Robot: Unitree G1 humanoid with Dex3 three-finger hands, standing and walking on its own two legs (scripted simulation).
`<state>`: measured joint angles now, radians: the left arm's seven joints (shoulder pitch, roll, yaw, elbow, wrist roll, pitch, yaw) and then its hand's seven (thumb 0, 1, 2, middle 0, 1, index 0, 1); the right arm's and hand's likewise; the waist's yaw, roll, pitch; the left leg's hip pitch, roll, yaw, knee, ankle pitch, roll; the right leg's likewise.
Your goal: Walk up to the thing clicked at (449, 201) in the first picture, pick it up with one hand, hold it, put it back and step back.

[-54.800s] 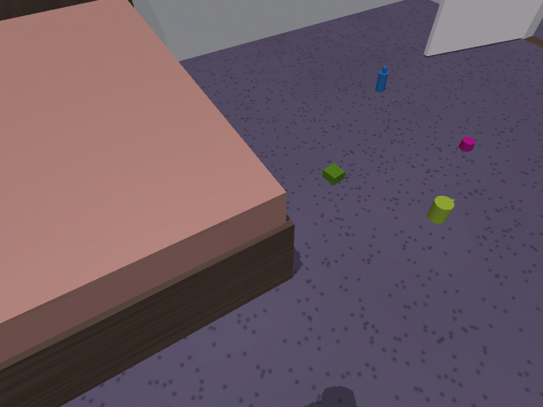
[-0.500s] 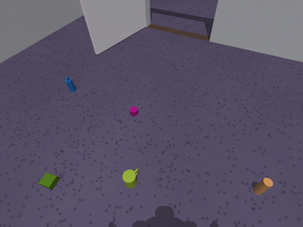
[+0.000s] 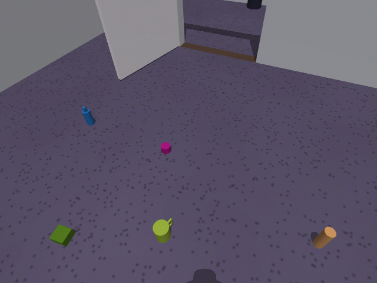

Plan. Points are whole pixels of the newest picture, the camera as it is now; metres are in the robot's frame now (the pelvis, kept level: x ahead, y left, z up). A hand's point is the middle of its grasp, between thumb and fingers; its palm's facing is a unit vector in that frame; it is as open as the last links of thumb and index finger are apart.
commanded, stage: stand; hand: left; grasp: from above
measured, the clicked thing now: (164, 228) +0.51 +0.19 -0.73
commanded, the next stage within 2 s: step back in 1.62 s
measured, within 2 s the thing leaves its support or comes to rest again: neither
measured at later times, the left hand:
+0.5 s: hand out of the picture +0.05 +0.23 -0.16, palm faces +0.01 -0.94 -0.34, open 7.4 cm
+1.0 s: hand out of the picture +0.09 +0.23 -0.15, palm faces -0.01 -0.94 -0.34, open 7.4 cm
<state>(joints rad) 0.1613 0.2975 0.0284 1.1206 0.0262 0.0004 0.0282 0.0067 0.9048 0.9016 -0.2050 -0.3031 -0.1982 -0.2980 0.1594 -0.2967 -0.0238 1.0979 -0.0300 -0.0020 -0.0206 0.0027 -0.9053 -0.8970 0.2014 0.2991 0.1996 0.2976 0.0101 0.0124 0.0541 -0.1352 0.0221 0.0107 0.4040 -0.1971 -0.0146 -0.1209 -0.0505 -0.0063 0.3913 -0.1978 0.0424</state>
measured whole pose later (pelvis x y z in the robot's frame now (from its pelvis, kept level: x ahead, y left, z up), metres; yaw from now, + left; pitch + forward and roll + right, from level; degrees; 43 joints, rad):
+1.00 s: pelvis +0.02 -0.01 +0.00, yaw -1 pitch -2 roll +0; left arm 0.10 0.31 0.02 1.16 0.01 -0.01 0.01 0.01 0.90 0.90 -0.21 -0.30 -0.20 -0.30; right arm 0.12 -0.33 -0.01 1.14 -0.02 -0.01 -0.01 0.00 -0.91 -0.90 0.20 0.30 0.20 0.30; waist 0.00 0.02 0.06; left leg -0.11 0.04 0.02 0.34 -0.18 -0.03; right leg -0.11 -0.03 0.00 0.34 -0.19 0.03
